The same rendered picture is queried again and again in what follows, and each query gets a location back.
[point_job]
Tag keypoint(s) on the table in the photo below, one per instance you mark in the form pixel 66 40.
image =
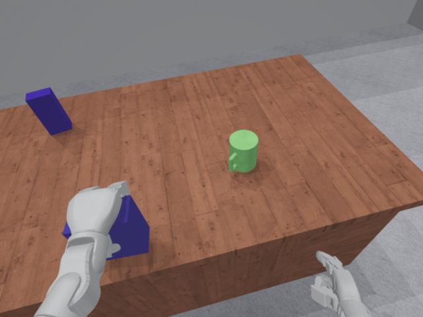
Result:
pixel 326 179

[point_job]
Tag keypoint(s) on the sponge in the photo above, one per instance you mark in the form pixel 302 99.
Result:
pixel 130 230

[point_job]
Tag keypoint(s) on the robot left forearm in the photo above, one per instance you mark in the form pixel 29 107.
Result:
pixel 76 290

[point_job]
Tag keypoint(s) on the robot right hand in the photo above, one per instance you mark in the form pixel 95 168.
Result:
pixel 329 292

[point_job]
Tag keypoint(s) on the robot right forearm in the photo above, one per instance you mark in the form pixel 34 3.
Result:
pixel 352 308

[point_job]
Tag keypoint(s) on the robot left hand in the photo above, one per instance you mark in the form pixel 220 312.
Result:
pixel 96 209

